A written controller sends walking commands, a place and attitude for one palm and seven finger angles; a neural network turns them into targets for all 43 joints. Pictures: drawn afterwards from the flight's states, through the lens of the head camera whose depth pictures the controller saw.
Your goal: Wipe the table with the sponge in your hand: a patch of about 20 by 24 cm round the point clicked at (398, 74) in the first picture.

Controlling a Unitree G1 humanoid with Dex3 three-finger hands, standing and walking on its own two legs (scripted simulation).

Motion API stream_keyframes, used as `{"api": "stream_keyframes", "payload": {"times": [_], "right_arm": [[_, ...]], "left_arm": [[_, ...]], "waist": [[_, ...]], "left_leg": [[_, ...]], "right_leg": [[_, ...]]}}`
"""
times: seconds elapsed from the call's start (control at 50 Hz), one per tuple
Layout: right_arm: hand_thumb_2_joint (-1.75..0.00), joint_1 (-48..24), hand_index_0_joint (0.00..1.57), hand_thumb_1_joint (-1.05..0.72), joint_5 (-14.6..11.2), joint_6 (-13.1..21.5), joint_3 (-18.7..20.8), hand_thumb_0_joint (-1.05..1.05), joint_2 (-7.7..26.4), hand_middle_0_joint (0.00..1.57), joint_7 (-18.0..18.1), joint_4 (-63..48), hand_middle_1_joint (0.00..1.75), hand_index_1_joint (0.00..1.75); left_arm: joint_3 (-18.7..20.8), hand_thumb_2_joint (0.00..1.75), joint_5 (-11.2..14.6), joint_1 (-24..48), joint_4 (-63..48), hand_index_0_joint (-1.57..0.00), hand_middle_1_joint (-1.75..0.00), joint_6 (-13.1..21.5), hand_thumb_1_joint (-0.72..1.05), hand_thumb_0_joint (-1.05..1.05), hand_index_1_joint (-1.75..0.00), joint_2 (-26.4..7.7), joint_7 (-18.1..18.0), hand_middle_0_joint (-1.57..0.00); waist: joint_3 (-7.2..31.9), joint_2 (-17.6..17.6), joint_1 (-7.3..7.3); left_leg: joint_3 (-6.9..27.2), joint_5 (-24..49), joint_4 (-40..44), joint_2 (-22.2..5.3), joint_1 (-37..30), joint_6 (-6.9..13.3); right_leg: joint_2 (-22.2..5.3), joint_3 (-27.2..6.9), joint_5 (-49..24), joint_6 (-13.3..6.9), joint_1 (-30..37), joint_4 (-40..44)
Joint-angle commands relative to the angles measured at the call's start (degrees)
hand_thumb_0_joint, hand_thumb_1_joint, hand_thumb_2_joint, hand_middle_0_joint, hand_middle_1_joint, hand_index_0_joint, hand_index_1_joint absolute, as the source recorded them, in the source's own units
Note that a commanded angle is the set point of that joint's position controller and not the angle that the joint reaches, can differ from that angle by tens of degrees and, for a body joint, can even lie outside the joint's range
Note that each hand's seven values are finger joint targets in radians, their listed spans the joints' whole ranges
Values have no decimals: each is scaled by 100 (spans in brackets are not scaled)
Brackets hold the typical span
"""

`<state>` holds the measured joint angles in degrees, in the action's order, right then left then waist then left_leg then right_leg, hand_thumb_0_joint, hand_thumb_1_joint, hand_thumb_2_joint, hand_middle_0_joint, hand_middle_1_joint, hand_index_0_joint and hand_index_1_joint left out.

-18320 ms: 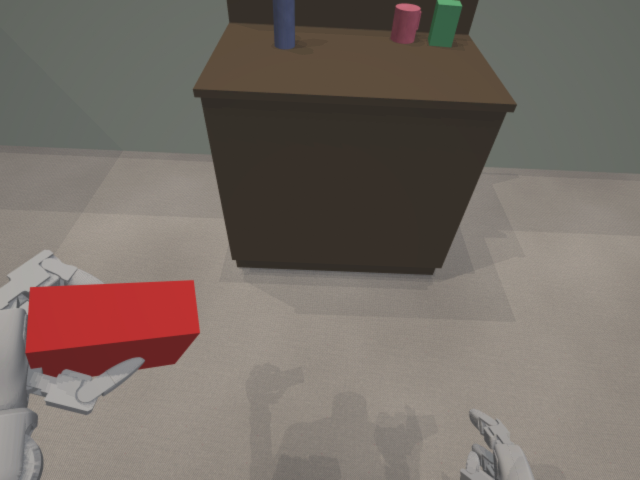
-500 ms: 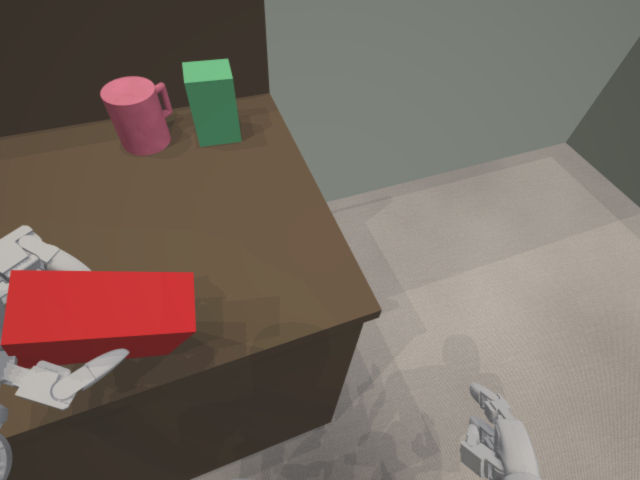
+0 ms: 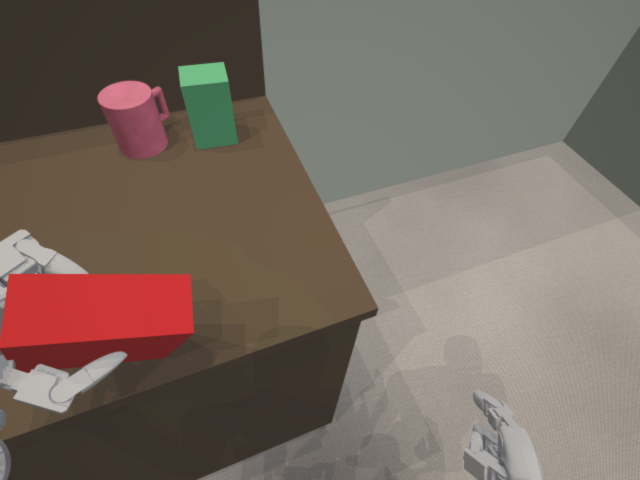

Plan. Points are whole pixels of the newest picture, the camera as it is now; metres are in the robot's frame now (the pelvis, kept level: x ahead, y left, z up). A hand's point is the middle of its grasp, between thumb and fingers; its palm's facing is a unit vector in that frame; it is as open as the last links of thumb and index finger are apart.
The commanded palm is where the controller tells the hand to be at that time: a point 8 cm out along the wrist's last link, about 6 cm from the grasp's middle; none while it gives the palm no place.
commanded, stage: shuffle to correct the standing spot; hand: left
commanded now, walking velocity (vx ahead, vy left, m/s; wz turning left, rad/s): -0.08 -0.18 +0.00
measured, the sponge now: (129, 322) +0.23 +0.20 +0.14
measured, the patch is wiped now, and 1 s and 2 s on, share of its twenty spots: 0.00 0.00 0.00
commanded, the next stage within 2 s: come to a stop and stand still in 0.36 s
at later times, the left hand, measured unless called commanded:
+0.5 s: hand (70, 321) +0.22 +0.23 +0.16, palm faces +0.33 -0.84 -0.43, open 9.7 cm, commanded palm +0.16 +0.27 +0.18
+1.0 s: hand out of the picture +0.21 +0.31 +0.17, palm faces +0.44 -0.83 -0.34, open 9.7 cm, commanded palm +0.15 +0.33 +0.18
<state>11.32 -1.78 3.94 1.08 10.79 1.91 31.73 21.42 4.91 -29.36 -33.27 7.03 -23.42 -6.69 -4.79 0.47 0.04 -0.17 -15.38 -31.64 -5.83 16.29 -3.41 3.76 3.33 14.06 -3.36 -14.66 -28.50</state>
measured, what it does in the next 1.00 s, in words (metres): shifts its weight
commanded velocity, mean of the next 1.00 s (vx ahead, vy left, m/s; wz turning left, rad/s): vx -0.04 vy -0.08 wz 0.00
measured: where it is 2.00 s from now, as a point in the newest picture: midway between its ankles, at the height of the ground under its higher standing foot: outside the picture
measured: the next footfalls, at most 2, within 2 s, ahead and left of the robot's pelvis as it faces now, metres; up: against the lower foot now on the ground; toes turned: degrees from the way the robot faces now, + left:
none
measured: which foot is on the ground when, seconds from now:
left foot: down 0.00-1.00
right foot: down 0.00-1.00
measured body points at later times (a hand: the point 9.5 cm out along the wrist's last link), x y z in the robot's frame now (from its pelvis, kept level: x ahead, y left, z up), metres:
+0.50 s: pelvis +0.00 -0.01 +0.00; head +0.04 +0.00 +0.45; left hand +0.19 +0.28 +0.19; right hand +0.17 -0.24 -0.08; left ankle +0.01 +0.16 -0.73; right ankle +0.01 -0.08 -0.73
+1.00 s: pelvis -0.01 +0.05 +0.00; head +0.00 +0.08 +0.45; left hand +0.18 +0.35 +0.19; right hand +0.16 -0.17 -0.06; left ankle +0.01 +0.15 -0.73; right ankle +0.01 -0.08 -0.73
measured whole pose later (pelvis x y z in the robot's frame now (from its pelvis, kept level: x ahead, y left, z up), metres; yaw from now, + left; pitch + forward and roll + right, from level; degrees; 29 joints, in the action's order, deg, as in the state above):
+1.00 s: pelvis -0.01 +0.05 +0.00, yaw +0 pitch -2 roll -1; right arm 13.1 -0.6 10.5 -1.4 9.8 2.0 34.0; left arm 21.8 1.6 -21.0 -25.3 11.4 -21.5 -7.0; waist -3.3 3.5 -2.4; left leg -3.4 -13.3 -28.6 -0.7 14.0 1.4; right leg -0.8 0.8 12.0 0.8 -13.3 -26.8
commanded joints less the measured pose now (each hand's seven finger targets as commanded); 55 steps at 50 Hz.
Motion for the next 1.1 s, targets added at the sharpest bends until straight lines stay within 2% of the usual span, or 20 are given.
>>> {"api": "stream_keyframes", "payload": {"times": [0.0, 0.06, 0.14, 0.36, 0.46, 0.48, 0.5, 0.52, 0.54, 0.56, 0.58, 0.6, 0.62, 0.7, 0.74, 0.76, 0.8, 0.88, 1.02, 1.08], "right_arm": [[-90, -406, 20, -90, 11, 312, 285, 0, 745, 20, 44, -860, 30, 30], [-90, -428, 20, -90, -19, 313, 280, 0, 715, 20, 43, -845, 30, 30], [-90, -387, 20, -90, -2, 301, 286, 0, 715, 20, 19, -854, 30, 30], [-90, -460, 20, -90, -28, 285, 264, 0, 719, 20, 39, -856, 30, 30], [-90, -449, 20, -90, -35, 260, 256, 0, 708, 20, 38, -845, 30, 30], [-90, 683, 20, -90, 336, 805, 456, 0, 773, 20, 147, -9, 30, 30], [-90, 227, 20, -90, 251, 861, 377, 0, 481, 20, 156, -227, 30, 30], [-90, 189, 20, -90, 131, 996, 419, 0, 812, 20, 98, -715, 30, 30], [-90, 260, 20, -90, 147, 979, 353, 0, 857, 20, 33, -763, 30, 30], [-90, 22, 20, -90, 46, 979, 283, 0, 776, 20, -46, -703, 30, 30], [-90, -3, 20, -90, 86, 977, 307, 0, 905, 20, -111, -783, 30, 30], [-90, -138, 20, -90, 88, 979, 301, 0, 894, 20, -149, -800, 30, 30], [-90, -213, 20, -90, 68, 982, 285, 0, 845, 20, -167, -806, 30, 30], [-90, -339, 20, -90, 101, 916, 200, 0, 734, 20, -45, -764, 30, 30], [-90, -384, 20, -90, 128, 898, 166, 0, 717, 20, 50, -757, 30, 30], [-90, -518, 20, -90, 143, 863, 151, 0, 764, 20, 101, -700, 30, 30], [-90, -498, 20, -90, 153, 855, 115, 0, 741, 20, 140, -732, 30, 30], [-90, -478, 20, -90, 110, 942, 77, 0, 759, 20, 108, -688, 30, 30], [-90, -356, 20, -90, 129, 989, 88, 0, 762, 20, -51, -632, 30, 30], [-90, -422, 20, -90, 156, 923, 53, 0, 726, 20, -43, -589, 30, 30]], "left_arm": [[698, 130, 37, 316, -1270, -120, -160, 426, 10, 0, -160, -904, -139, -120], [668, 130, 46, 302, -1259, -120, -160, 397, 10, 0, -160, -893, -147, -120], [697, 130, 48, 305, -1143, -120, -160, 389, 10, 0, -160, -894, -142, -120], [651, 130, 65, 224, -1239, -120, -160, 378, 10, 0, -160, -878, -165, -120], [719, 130, 59, 174, -1171, -120, -160, 360, 10, 0, -160, -938, -195, -120], [3943, 130, -848, 5855, -1855, -120, -160, 1073, 10, 0, -160, -5404, 82, -120], [1922, 130, -321, 2932, 1220, -120, -160, 773, 10, 0, -160, -2132, 347, -120], [1269, 130, -244, 1580, 1523, -120, -160, 751, 10, 0, -160, -1473, 473, -120], [817, 130, -138, 1224, 570, -120, -160, 913, 10, 0, -160, -1168, 526, -120], [331, 130, 13, 832, 393, -120, -160, 928, 10, 0, -160, -545, 479, -120], [358, 130, -17, 875, -299, -120, -160, 951, 10, 0, -160, -648, 413, -120], [393, 130, -24, 739, -531, -120, -160, 946, 10, 0, -160, -724, 350, -120], [404, 130, -57, 607, -570, -120, -160, 910, 10, 0, -160, -755, 274, -120], [820, 130, -78, 687, -685, -120, -160, 851, 10, 0, -160, -1050, 1, -120], [928, 130, -74, 809, -703, -120, -160, 879, 10, 0, -160, -1097, -44, -120], [1062, 130, -98, 990, -896, -120, -160, 898, 10, 0, -160, -1290, -105, -120], [827, 130, -127, 1168, -845, -120, -160, 936, 10, 0, -160, -1001, -110, -120], [539, 130, -249, 1506, -625, -120, -160, 927, 10, 0, -160, -741, -101, -120], [166, 130, -344, 1356, -569, -120, -160, 814, 10, 0, -160, -400, -51, -120], [269, 130, -342, 1362, -498, -120, -160, 792, 10, 0, -160, -476, -71, -120]], "waist": [[1008, -529, 26], [1069, -468, 46], [980, -296, 33], [972, -611, 56], [1098, -462, 52], [784, 979, -392], [1415, 979, -213], [1178, 329, -491], [1478, -160, -411], [1761, -607, -264], [1729, -713, -311], [1619, -597, -333], [1502, -389, -342], [1151, 636, -211], [927, 492, -150], [842, -5, -120], [738, -632, -128], [789, -997, -144], [905, -340, -128], [869, -412, -101]], "left_leg": [[400, 497, 573, -469, -212, 522], [324, 810, 436, -437, -355, 495], [292, 258, 403, -357, -208, 481], [360, 697, 558, -470, -318, 480], [282, 648, 460, -390, -366, 472], [-692, 902, -202, 70, 385, 328], [-495, 645, -128, 790, 176, 418], [-554, 546, -155, 527, 55, 314], [-445, 479, 122, 485, 171, 420], [-327, 1155, 529, 289, -391, 490], [-172, 1732, 573, 76, -720, 523], [-60, 1891, 496, -96, -655, 599], [-107, 1599, 412, -81, -381, 584], [-94, 42, 186, 431, -360, 446], [1, -31, 317, 448, -568, 458], [23, -41, 531, 350, -773, 473], [240, -318, 1070, 132, -411, 553], [395, -902, 1549, -140, 263, 653], [219, 139, 1198, 38, -28, 502], [188, 281, 1207, 100, -114, 445]], "right_leg": [[-820, -713, -958, 119, 403, 482], [-867, -758, -1262, 87, 433, 501], [-920, -875, -849, 71, 338, 643], [-870, -791, -1163, 67, 375, 549], [-946, -874, -1240, 54, 480, 639], [-813, -1014, -2404, 694, 539, 1268], [-1136, -1153, -3084, 33, 897, 820], [-1259, -1693, -4032, 278, 820, 695], [-1288, -1314, -3971, 371, 1329, 327], [-1175, -1058, -3289, 408, 1173, 44], [-908, -924, -2614, 568, 780, -3], [-835, -801, -2117, 667, 644, -40], [-839, -776, -1751, 645, 688, 50], [-1054, -1232, 34, 211, 20, 1082], [-1084, -1304, 799, 88, -397, 1302], [-988, -1241, 924, 98, -592, 1256], [-704, -943, 777, 197, -193, 926], [-527, -513, 171, 283, 652, 298], [-533, -473, -707, 305, 789, 517], [-518, -453, -816, 303, 747, 625]]}}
